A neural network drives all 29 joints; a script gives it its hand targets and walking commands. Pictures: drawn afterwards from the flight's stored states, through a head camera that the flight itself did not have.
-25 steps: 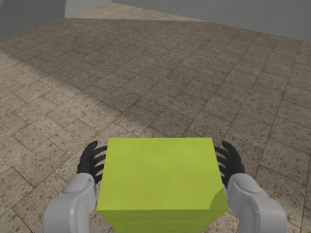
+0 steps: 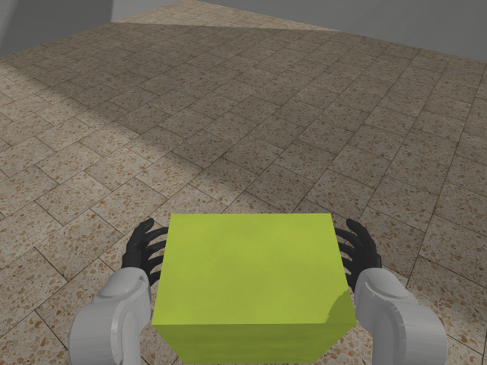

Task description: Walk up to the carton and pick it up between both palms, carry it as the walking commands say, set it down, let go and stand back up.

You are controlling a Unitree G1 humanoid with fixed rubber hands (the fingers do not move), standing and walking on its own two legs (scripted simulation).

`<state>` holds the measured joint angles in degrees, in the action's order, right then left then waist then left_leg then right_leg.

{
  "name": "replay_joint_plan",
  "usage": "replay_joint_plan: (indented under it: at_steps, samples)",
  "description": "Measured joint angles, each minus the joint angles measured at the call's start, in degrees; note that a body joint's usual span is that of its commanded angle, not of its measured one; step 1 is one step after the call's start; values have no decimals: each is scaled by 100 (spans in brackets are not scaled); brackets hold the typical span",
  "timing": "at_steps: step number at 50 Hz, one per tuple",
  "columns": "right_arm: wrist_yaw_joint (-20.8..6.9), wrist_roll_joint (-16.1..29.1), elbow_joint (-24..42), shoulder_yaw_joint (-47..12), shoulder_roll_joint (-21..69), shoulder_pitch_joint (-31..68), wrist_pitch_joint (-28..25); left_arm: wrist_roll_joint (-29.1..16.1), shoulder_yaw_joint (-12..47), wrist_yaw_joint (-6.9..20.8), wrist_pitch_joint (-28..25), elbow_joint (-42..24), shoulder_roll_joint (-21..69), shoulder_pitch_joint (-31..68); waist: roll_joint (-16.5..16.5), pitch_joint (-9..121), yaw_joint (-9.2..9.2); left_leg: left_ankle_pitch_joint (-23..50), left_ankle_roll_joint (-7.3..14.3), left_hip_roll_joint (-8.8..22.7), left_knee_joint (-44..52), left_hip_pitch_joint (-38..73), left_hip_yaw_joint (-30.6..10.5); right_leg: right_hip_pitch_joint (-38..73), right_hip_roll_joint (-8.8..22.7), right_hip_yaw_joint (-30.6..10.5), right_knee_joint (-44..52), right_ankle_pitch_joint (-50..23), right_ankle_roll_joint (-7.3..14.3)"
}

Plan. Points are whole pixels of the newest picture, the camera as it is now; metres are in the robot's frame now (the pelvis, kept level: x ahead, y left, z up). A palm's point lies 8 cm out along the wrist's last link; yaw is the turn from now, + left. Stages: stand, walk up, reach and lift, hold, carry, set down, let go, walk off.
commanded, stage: carry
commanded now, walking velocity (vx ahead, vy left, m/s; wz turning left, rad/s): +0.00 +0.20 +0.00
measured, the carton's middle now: (250, 296) +0.23 +0.00 +0.02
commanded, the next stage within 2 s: none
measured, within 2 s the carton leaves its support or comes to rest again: neither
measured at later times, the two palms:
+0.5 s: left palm (141, 269) +0.23 +0.15 +0.11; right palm (375, 278) +0.22 -0.16 +0.11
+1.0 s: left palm (39, 302) +0.19 +0.27 +0.10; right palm (285, 300) +0.19 -0.04 +0.11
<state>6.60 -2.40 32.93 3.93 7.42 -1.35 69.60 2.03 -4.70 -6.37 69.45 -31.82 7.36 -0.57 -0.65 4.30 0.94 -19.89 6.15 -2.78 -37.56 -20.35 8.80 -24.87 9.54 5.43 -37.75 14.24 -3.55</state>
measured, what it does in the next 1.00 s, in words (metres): steps to the left: right foot, then left foot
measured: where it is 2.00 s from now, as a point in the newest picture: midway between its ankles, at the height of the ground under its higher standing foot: outside the picture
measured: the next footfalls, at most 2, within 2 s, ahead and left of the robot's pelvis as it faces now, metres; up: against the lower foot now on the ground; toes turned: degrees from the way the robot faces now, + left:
right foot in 0.54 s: +0.01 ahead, -0.10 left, +0.00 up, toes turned -11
left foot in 0.94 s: +0.02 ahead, +0.24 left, +0.00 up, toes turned +6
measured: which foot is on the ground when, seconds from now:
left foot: down 0.00-0.56, up 0.58-0.92, down 0.94-1.00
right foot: down 0.00-0.30, up 0.32-0.52, down 0.54-0.94, up 0.96-1.00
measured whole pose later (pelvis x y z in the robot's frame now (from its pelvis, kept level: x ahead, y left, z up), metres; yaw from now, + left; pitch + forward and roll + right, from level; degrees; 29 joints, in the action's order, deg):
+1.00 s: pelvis -0.04 +0.11 +0.01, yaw -1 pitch +3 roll +1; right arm 6.7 -2.0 35.8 2.3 7.5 -2.1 69.2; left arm 2.5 -4.8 -5.8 69.6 -36.9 7.5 -2.8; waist 2.6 2.3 0.1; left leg -12.3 0.5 1.5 -30.6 -20.2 6.5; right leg -25.0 11.7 2.9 -43.7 27.4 -4.2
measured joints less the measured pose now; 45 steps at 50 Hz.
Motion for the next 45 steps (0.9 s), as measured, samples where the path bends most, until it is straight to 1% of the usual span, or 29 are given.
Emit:
replay_joint_plan:
  at_steps: [3, 5, 6, 9, 12, 13, 14, 15, 16, 18, 19, 21, 22, 24, 26, 27, 28, 30, 31, 33, 34, 36, 38, 40, 43, 45]
  samples:
    - [-3, 2, 1, -8, -1, 15, -6, 14, -4, 7, 3, -27, 0, 0, 14, -2, -7, 17, 23, -13, 21, 5, 21, -30, 9, -17, -40, 36, 122]
    - [-4, -1, 3, -10, -1, 29, -3, 21, -6, 12, 3, -39, -1, 1, 3, -3, -5, 7, 24, -6, -3, -3, 29, -45, 4, -24, -71, 54, 160]
    - [-5, -2, 4, -7, -2, 34, 1, 25, -3, 14, 2, -37, -1, 5, -12, -4, -5, -5, 19, 5, -28, -12, 24, -41, -3, -19, -70, 41, 137]
    - [-7, -3, 5, 15, -4, 50, 11, 35, 10, 18, -3, -12, -1, 29, -61, -13, -7, -43, -16, 48, -122, -60, -17, -13, -26, 25, -34, -3, -44]
    - [-12, 14, 6, 37, -6, 55, 1, 51, 30, 14, -7, -17, 0, 37, -35, -22, -24, -73, -96, 59, -202, -121, -40, -33, -25, 48, -42, -12, -72]
    - [-14, 21, -1, 35, -5, 45, -7, 58, 34, 12, -3, -29, 1, 23, 3, -20, -30, -73, -93, 44, -189, -116, -23, -44, -12, 29, -49, -14, -77]
    - [-16, 26, -9, 24, -3, 28, -13, 63, 33, 10, 6, -46, 1, -1, 48, -12, -40, -49, -31, 18, -139, -93, 5, -55, 4, -1, -51, -16, -78]
    - [-17, 28, -13, 9, -1, 9, -13, 62, 29, 9, 14, -62, 3, -33, 72, 2, -49, -14, 36, 0, -72, -65, 33, -79, 15, -22, -89, 95, -28]
    - [-16, 29, -11, -8, -1, -4, -8, 56, 21, 8, 21, -85, 5, -66, 63, 14, -51, 19, 67, 6, 2, -39, 59, -146, -12, -46, -255, 461, 31]
    - [-15, 21, 8, -45, 0, -18, -9, 45, 7, 10, 17, -136, 8, -114, -7, 3, -64, 108, 95, 61, 180, 24, 95, -347, -167, -68, -1003, 1263, 137]
    - [-16, 13, 30, -54, 2, -27, -14, 45, 11, 15, 4, -156, 9, -130, -38, -7, -80, 165, 105, 82, 277, 54, 100, -426, -244, -45, -1392, 1450, 174]
    - [-20, 8, 101, -52, 6, -36, -17, 48, 36, 22, -29, -203, 8, -147, -75, -19, -107, 265, 102, 110, 425, 81, 98, -455, -376, 52, -1797, 1456, 226]
    - [-21, 12, 138, -47, 5, -27, -15, 48, 45, 24, -44, -230, 7, -145, -87, -17, -118, 298, 92, 120, 465, 72, 96, -403, -437, 112, -1788, 1410, 250]
    - [-21, 18, 195, -41, 2, 14, -9, 46, 49, 25, -64, -282, 5, -122, -114, 3, -135, 326, 72, 133, 468, 9, 92, -188, -562, 226, -1420, 1363, 294]
    - [-21, 15, 225, -39, -1, 47, -4, 45, 43, 26, -67, -307, 3, -90, -128, 47, -124, 300, 52, 121, 371, -93, 104, 186, -655, 336, -598, 1028, 315]
    - [-21, 12, 242, -39, -2, 52, -1, 47, 40, 28, -52, -322, 2, -66, -95, 80, -102, 255, 38, 81, 263, -164, 132, 441, -635, 366, -19, 594, 322]
    - [-21, 15, 227, -13, -9, 67, -1, 53, 55, 29, -60, -284, 5, -47, -125, 99, -59, 197, -29, 98, 52, -287, 127, 520, -652, 377, 206, 517, 453]
    - [-19, 26, 93, 29, -5, 43, 24, 60, 74, 22, -81, -116, 5, -91, -168, 69, -30, -526, -278, 82, -870, -618, -133, 492, -636, 369, 137, 555, 543]
    - [-15, 29, 55, 18, -1, 11, 47, 53, 70, 18, -72, -89, 10, -146, -161, 32, -37, -702, -380, 74, -1442, -783, -294, 548, -607, 361, 202, 532, 539]
    - [-11, 25, 54, -37, 1, -45, 55, 45, 53, 20, -71, -141, 24, -258, -128, -48, -42, -615, -565, 165, -2242, -999, -511, 685, -535, 313, 428, 399, 478]
    - [-8, 29, 88, -64, 1, -61, 41, 38, 43, 23, -80, -202, 29, -295, -103, -86, -47, -495, -647, 245, -2421, -1051, -587, 736, -489, 284, 534, 323, 441]
    - [0, 37, 185, -103, 1, -60, 11, 18, 29, 33, -115, -323, 34, -327, -55, -138, -63, -344, -781, 411, -2448, -1074, -708, 791, -376, 233, 693, 195, 368]
    - [8, 39, 266, -116, -1, -32, 0, 6, 24, 42, -145, -399, 32, -318, -15, -164, -81, -337, -874, 544, -2208, -1017, -769, 802, -248, 192, 803, 96, 291]
    - [15, 42, 330, -117, -3, 2, 7, 1, 21, 48, -150, -451, 28, -287, 15, -183, -94, -385, -924, 630, -1807, -892, -759, 787, -118, 159, 872, 15, 198]
    - [22, 50, 417, -107, -4, 19, 21, 0, 29, 53, -124, -516, 23, -238, 56, -200, -103, -419, -906, 662, -994, -599, -650, 706, 63, 114, 896, -73, 24]
    - [23, 61, 474, -92, -4, 4, 27, 8, 52, 51, -100, -555, 22, -221, 92, -195, -104, -329, -836, 626, -268, -312, -526, 614, 179, 79, 838, -100, -117]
